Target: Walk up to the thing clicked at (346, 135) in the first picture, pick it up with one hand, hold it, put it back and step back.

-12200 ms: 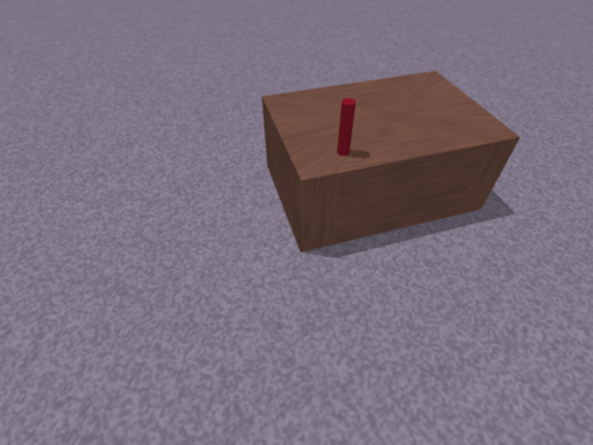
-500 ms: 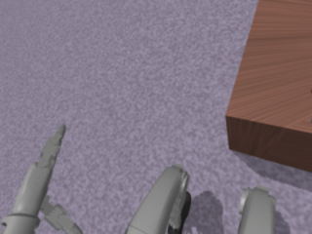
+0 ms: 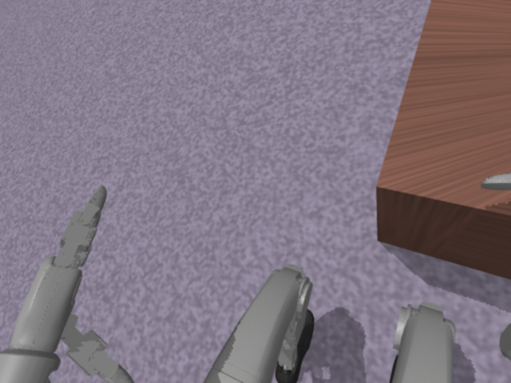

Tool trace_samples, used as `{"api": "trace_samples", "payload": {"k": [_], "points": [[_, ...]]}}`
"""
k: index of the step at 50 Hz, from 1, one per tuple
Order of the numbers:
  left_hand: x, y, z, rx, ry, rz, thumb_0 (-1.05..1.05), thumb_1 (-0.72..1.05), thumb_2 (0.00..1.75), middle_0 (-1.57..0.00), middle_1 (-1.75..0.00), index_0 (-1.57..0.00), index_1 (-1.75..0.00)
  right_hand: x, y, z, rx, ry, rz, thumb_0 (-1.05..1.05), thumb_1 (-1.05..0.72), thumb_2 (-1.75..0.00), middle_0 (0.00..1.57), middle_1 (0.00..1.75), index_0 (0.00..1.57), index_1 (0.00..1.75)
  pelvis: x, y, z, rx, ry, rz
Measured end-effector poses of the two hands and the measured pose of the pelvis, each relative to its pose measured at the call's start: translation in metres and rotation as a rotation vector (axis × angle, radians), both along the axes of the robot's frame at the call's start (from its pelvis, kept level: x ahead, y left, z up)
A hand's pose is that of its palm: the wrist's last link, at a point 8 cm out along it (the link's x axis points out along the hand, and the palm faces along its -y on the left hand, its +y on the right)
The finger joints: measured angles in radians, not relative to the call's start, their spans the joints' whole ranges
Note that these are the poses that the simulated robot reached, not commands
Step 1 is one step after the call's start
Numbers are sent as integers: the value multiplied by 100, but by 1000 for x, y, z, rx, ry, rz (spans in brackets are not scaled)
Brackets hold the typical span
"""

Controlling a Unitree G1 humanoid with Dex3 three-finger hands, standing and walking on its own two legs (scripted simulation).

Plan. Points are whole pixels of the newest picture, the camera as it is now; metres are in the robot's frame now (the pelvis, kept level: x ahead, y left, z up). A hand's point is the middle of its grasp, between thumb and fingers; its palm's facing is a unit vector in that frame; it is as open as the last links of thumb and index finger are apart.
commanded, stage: close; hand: right
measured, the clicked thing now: out of the picture +0.54 -0.25 -0.01
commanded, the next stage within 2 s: settle in 0.58 s
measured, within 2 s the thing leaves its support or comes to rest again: leaves its support in 0.76 s
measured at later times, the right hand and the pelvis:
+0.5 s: hand out of the picture +0.53 -0.23 -0.05, palm faces +0.25 +0.97 +0.01, open 9.3 cm; pelvis +0.00 +0.00 +0.00, yaw +0 degrees
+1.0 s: hand out of the picture +0.52 -0.24 -0.01, palm faces +0.26 +0.97 +0.01, open 6.2 cm; pelvis +0.00 +0.00 +0.02, yaw +0 degrees
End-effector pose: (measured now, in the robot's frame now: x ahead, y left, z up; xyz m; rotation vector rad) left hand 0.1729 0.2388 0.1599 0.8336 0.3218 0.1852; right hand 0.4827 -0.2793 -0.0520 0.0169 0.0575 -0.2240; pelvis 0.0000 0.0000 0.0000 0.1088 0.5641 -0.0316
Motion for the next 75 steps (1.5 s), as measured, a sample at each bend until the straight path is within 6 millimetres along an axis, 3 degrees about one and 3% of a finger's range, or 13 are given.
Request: {"api": "trace_samples", "payload": {"k": [13, 21, 28, 31, 38, 45, 58, 75], "points": [[-2, 13, -1, 6, 12, 37, -1, -55, 7, -6, -5, -6, -6, 15, 4, 9, -3, 13, -13, -1, 36, -13, 61, 33, 60, 34, 2, 1, -1, -8, 10, 6], [3, 8, 10, 38, -13, 2, -1, -55, 7, -6, -5, -5, -6, 12, 4, 0, 2, 16, -30, -1, 23, -31, 83, 56, 83, 56, 1, 3, -3, -10, 7, 10], [-1, 6, 6, 26, 2, 6, -1, -55, 7, -6, -5, -5, -6, 13, 2, 3, 9, -4, -34, -1, 4, -50, 102, 75, 102, 75, -1, 3, -3, -5, 4, 5], [-2, 6, 5, 15, 6, 13, -1, -55, 7, -6, -5, -5, -6, 13, 1, 4, -8, 5, -25, -2, -1, -58, 100, 80, 109, 83, -1, 3, -2, -5, 3, 5], [-7, 9, 4, 4, 9, 29, -1, -56, 7, -6, -5, -6, -6, 9, -1, 9, 8, 17, -34, -4, 0, -83, 95, 94, 103, 97, -2, 1, 1, -6, -1, 9], [-7, 9, 5, -27, 1, 38, -1, -57, 8, -7, -5, -6, -7, 5, -2, 26, -3, 0, -24, -5, -4, -112, 89, 111, 96, 114, -2, 1, 8, -8, -16, 3], [-6, 15, 6, -93, 24, 80, -1, -56, 8, -8, -5, -6, -7, 12, -9, 67, -12, 7, -38, -4, -2, -115, 90, 113, 97, 114, 4, -2, 30, -12, -33, -3], [4, 15, 6, -139, 67, 105, -1, -56, 8, -7, -5, -6, -7, 18, -8, 85, 7, 10, -38, -4, -2, -115, 90, 114, 97, 114, 13, 0, 52, -14, -40, -8]]}}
